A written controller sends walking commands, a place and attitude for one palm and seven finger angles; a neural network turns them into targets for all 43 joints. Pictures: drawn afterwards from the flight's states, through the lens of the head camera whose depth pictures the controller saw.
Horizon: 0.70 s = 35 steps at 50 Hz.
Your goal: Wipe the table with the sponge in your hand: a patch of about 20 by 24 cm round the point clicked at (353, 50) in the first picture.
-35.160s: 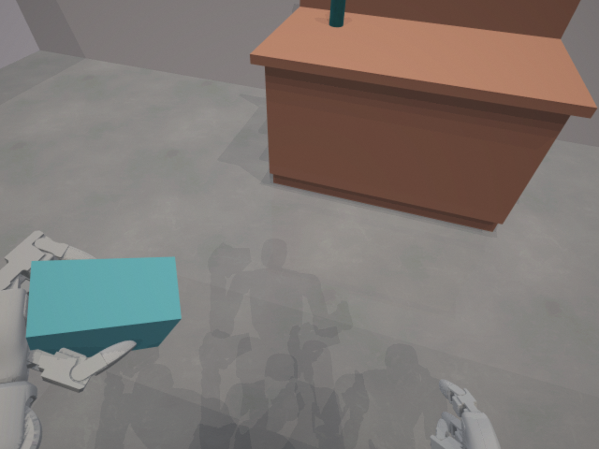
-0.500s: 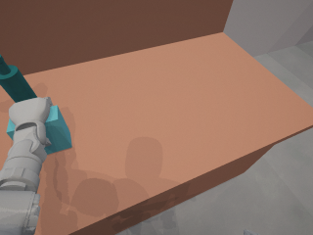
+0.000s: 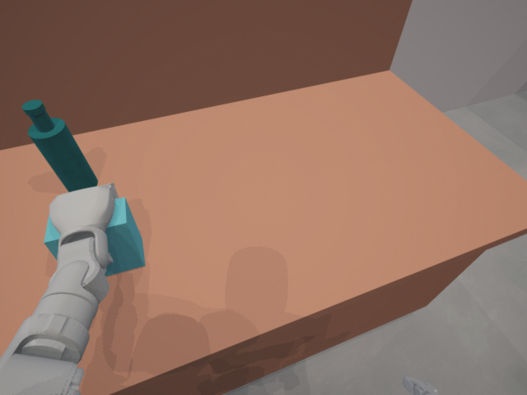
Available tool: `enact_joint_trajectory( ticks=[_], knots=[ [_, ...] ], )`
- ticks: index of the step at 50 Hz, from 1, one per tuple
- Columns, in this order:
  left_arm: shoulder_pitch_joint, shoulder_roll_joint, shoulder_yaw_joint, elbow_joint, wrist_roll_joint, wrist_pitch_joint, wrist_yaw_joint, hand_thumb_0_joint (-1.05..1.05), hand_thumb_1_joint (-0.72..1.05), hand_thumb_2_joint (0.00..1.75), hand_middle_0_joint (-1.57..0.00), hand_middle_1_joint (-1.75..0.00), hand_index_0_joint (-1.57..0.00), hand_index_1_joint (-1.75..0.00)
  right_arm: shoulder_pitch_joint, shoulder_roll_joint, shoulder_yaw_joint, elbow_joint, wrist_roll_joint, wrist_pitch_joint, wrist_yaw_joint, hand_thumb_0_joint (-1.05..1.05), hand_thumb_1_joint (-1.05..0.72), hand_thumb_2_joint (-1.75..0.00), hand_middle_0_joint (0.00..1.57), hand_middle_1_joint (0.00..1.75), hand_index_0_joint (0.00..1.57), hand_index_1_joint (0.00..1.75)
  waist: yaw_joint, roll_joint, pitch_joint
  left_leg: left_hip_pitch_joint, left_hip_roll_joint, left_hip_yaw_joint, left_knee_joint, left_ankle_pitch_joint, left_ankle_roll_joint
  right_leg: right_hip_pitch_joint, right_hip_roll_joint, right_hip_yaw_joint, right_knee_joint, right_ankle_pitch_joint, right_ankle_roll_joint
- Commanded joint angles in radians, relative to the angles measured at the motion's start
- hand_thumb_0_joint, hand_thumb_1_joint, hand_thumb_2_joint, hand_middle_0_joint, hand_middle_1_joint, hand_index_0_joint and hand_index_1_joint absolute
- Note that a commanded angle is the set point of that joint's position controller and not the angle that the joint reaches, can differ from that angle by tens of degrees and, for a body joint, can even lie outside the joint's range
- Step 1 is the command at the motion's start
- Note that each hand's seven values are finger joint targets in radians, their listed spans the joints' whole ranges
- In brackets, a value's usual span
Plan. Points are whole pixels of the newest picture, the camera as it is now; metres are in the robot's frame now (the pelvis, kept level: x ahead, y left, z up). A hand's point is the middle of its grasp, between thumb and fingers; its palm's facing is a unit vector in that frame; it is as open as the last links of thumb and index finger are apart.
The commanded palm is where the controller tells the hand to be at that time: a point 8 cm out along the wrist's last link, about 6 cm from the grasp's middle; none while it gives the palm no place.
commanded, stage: wipe back along the first lane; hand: left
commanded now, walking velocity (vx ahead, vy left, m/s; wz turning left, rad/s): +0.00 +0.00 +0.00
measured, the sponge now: (103, 248) +0.35 +0.31 -0.02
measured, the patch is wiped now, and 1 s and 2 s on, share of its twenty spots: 0.95 0.95 0.95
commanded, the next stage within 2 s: lift the sponge slowly off the table in 1.02 s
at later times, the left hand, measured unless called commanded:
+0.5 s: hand (106, 252) +0.32 +0.28 +0.02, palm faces -0.05 -0.03 -1.00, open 10.6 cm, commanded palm +0.27 +0.26 +0.05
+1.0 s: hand (106, 283) +0.27 +0.26 +0.02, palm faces -0.03 -0.06 -1.00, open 10.6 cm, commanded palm +0.22 +0.24 +0.05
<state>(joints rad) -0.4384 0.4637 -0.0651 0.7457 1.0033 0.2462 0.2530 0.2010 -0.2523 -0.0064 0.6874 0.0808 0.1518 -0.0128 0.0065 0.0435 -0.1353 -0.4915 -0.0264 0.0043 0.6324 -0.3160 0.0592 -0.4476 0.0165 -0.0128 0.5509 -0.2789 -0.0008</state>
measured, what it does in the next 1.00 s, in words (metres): stands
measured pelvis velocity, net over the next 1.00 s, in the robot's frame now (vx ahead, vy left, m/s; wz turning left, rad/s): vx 0.00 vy -0.02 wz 0.00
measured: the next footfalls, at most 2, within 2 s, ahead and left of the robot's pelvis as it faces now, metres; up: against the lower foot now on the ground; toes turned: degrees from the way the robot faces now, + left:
none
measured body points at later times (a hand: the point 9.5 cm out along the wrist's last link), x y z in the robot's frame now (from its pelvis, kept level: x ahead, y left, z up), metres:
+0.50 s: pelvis +0.01 -0.02 +0.00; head +0.02 -0.04 +0.45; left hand +0.32 +0.27 +0.08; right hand +0.20 -0.25 -0.10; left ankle -0.01 +0.08 -0.73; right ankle -0.01 -0.13 -0.73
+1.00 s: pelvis +0.00 -0.02 +0.01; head +0.00 -0.05 +0.46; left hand +0.27 +0.26 +0.08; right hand +0.21 -0.25 -0.09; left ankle -0.01 +0.08 -0.73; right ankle -0.01 -0.13 -0.73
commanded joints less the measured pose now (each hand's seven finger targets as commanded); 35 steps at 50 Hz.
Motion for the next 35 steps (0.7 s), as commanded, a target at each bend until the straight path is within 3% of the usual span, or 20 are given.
enact_joint_trajectory(
  ticks=[1, 6, 9, 10, 11, 14, 19, 26, 27, 28, 32, 35],
  knots=[
    [-0.075, 0.063, -0.016, -0.089, -0.002, 0.019, -0.035, 0.00, 0.10, 1.30, -1.20, -1.60, -1.20, -1.60, -0.092, -0.150, -0.052, -0.134, -0.003, -0.034, -0.005, 0.00, -0.90, -0.90, 0.20, 0.30, 0.20, 0.30, 0.012, -0.045, -0.172, 0.189, 0.033, -0.072, -0.081, 0.307, -0.035, 0.050, 0.039, -0.019, -0.044, 0.198, -0.078],
    [-0.053, 0.016, -0.057, -0.153, -0.004, 0.052, -0.038, 0.00, 0.10, 1.30, -1.20, -1.60, -1.20, -1.60, -0.126, -0.143, -0.044, -0.147, -0.001, -0.035, -0.007, 0.00, -0.90, -0.90, 0.20, 0.30, 0.20, 0.30, 0.013, -0.051, -0.154, 0.197, 0.029, -0.077, -0.090, 0.299, -0.037, 0.059, 0.037, -0.023, -0.044, 0.195, -0.077],
    [-0.028, 0.027, -0.044, -0.170, -0.004, 0.067, -0.041, 0.00, 0.10, 1.30, -1.20, -1.60, -1.20, -1.60, -0.138, -0.142, -0.041, -0.151, 0.000, -0.037, -0.010, 0.00, -0.90, -0.90, 0.20, 0.30, 0.20, 0.30, 0.022, -0.044, -0.159, 0.201, 0.023, -0.074, -0.089, 0.293, -0.035, 0.076, 0.036, -0.020, -0.044, 0.199, -0.080],
    [-0.036, 0.001, -0.071, -0.183, -0.006, 0.073, -0.046, 0.00, 0.10, 1.30, -1.20, -1.60, -1.20, -1.60, -0.145, -0.138, -0.037, -0.154, 0.000, -0.037, -0.012, 0.00, -0.90, -0.90, 0.20, 0.30, 0.20, 0.30, 0.015, -0.055, -0.147, 0.201, 0.021, -0.069, -0.092, 0.283, -0.032, 0.079, 0.036, -0.019, -0.049, 0.205, -0.078],
    [-0.041, 0.017, -0.058, -0.176, -0.003, 0.078, -0.046, 0.00, 0.10, 1.30, -1.20, -1.60, -1.20, -1.60, -0.149, -0.140, -0.036, -0.151, -0.001, -0.036, -0.014, 0.00, -0.90, -0.90, 0.20, 0.30, 0.20, 0.30, 0.013, -0.074, -0.132, 0.192, 0.020, -0.070, -0.093, 0.268, -0.032, 0.076, 0.036, -0.017, -0.052, 0.198, -0.078],
    [-0.024, 0.001, -0.071, -0.201, -0.005, 0.080, -0.055, 0.00, 0.10, 1.30, -1.20, -1.60, -1.20, -1.60, -0.156, -0.135, -0.033, -0.157, -0.001, -0.040, -0.017, 0.00, -0.90, -0.90, 0.20, 0.30, 0.20, 0.30, 0.020, -0.058, -0.147, 0.204, 0.015, -0.066, -0.092, 0.279, -0.030, 0.094, 0.035, -0.014, -0.048, 0.216, -0.080],
    [0.094, 0.038, -0.018, -0.242, -0.020, 0.073, -0.060, 0.00, 0.10, 1.30, -1.20, -1.60, -1.20, -1.60, -0.166, -0.137, -0.031, -0.167, -0.002, -0.050, -0.018, 0.00, -0.90, -0.90, 0.20, 0.30, 0.20, 0.30, 0.036, -0.087, -0.166, 0.198, 0.004, -0.051, -0.078, 0.329, -0.024, 0.160, 0.031, 0.008, -0.044, 0.336, -0.077],
    [0.246, 0.001, -0.029, -0.354, -0.036, 0.078, -0.059, 0.00, 0.10, 1.30, -1.20, -1.60, -1.20, -1.60, -0.198, -0.130, -0.031, -0.184, -0.003, -0.070, -0.008, 0.00, -0.90, -0.90, 0.20, 0.30, 0.20, 0.30, 0.051, -0.094, -0.152, 0.200, -0.002, -0.040, -0.081, 0.359, -0.023, 0.202, 0.025, 0.027, -0.045, 0.429, -0.073],
    [0.236, 0.028, -0.003, -0.377, -0.041, 0.081, -0.059, 0.00, 0.10, 1.30, -1.20, -1.60, -1.20, -1.60, -0.209, -0.135, -0.030, -0.183, -0.003, -0.071, -0.010, 0.00, -0.90, -0.90, 0.20, 0.30, 0.20, 0.30, 0.053, -0.087, -0.156, 0.199, -0.001, -0.044, -0.085, 0.360, -0.023, 0.212, 0.025, 0.039, -0.045, 0.440, -0.076],
    [0.238, 0.013, -0.023, -0.382, -0.041, 0.087, -0.059, 0.00, 0.10, 1.30, -1.20, -1.60, -1.20, -1.60, -0.205, -0.134, -0.030, -0.182, -0.004, -0.071, -0.011, 0.00, -0.90, -0.90, 0.20, 0.30, 0.20, 0.30, 0.047, -0.095, -0.143, 0.199, -0.005, -0.040, -0.086, 0.341, -0.020, 0.209, 0.024, 0.035, -0.051, 0.430, -0.071],
    [0.288, 0.056, 0.026, -0.421, -0.051, 0.099, -0.057, 0.00, 0.10, 1.30, -1.20, -1.60, -1.20, -1.60, -0.227, -0.137, -0.030, -0.181, -0.004, -0.078, -0.016, 0.00, -0.90, -0.90, 0.20, 0.30, 0.20, 0.30, 0.062, -0.098, -0.129, 0.188, -0.010, -0.035, -0.099, 0.316, -0.020, 0.236, 0.019, 0.057, -0.058, 0.440, -0.073],
    [0.340, 0.027, 0.001, -0.441, -0.052, 0.102, -0.060, 0.00, 0.10, 1.30, -1.20, -1.60, -1.20, -1.60, -0.236, -0.130, -0.028, -0.185, -0.003, -0.085, -0.017, 0.00, -0.90, -0.90, 0.20, 0.30, 0.20, 0.30, 0.065, -0.110, -0.111, 0.193, -0.012, -0.031, -0.104, 0.305, -0.019, 0.236, 0.017, 0.051, -0.066, 0.433, -0.068]
  ],
)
